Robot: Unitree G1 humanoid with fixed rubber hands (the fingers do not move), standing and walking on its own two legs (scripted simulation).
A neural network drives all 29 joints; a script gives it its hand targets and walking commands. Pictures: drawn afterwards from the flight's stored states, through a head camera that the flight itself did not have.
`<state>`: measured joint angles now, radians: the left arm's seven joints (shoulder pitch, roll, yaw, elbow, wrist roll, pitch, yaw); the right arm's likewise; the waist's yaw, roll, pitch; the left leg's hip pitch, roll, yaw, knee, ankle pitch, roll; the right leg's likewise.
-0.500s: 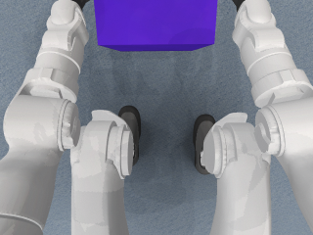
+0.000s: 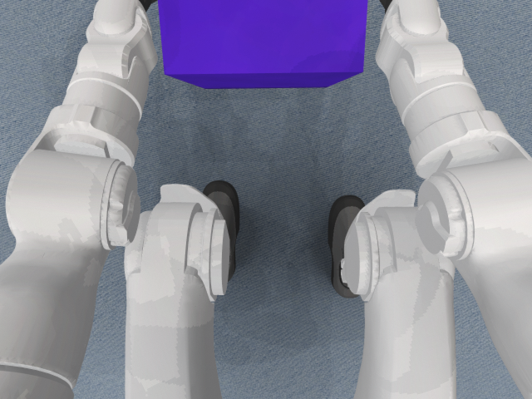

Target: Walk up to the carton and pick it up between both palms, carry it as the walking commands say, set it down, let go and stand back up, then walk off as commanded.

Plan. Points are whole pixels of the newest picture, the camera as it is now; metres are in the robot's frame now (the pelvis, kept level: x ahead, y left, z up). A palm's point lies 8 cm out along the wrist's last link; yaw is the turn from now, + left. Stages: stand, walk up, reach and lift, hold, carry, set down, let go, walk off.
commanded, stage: reach and lift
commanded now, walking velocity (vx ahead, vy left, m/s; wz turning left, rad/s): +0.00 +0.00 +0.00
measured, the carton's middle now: (264, 24) +0.51 +0.05 -0.25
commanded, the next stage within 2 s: none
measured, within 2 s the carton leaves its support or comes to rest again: leaves its support in 0.36 s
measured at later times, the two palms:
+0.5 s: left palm out of the picture +0.52 +0.20 -0.16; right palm out of the picture +0.54 -0.10 -0.15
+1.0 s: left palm out of the picture +0.52 +0.21 -0.10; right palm out of the picture +0.54 -0.09 -0.09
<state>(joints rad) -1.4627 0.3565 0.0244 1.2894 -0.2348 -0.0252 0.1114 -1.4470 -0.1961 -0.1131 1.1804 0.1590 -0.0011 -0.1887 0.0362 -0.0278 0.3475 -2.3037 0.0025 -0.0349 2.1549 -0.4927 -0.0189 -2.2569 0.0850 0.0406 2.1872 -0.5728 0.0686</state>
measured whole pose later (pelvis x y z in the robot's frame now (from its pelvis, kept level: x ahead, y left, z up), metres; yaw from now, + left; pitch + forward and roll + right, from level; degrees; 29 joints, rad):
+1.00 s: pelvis +0.01 +0.00 +0.03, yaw +0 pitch +44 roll -2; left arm -1.25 0.21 0.30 0.89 0.09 0.27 0.08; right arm -1.23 -0.04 -0.40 0.83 -0.08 0.22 -0.16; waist 0.04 -0.06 0.05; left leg -2.32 -0.07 -0.08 2.05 -0.49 -0.05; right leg -2.27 0.12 0.05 2.07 -0.57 0.08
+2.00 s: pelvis +0.02 +0.00 +0.13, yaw +1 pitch +42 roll -2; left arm -1.01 0.06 0.40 0.73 0.19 0.35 0.06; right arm -0.99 0.05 -0.46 0.68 -0.16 0.30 -0.11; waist 0.02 -0.03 -0.15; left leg -2.01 -0.11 -0.11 1.75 -0.47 -0.06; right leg -1.96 0.14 0.08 1.77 -0.55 0.08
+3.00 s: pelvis +0.06 +0.00 +0.26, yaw +3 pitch +33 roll -1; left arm -0.68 -0.04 0.36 0.69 0.20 0.28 0.07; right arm -0.66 0.12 -0.41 0.65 -0.17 0.24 -0.08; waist 0.01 -0.02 -0.21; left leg -1.44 -0.11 -0.14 1.30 -0.43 -0.04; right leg -1.39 0.12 0.12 1.31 -0.50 0.05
